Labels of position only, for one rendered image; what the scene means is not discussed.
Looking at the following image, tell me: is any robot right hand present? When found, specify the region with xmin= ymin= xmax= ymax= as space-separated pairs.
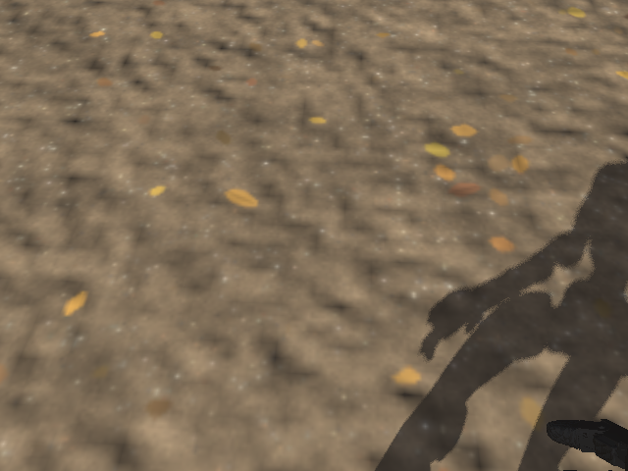
xmin=547 ymin=419 xmax=628 ymax=471

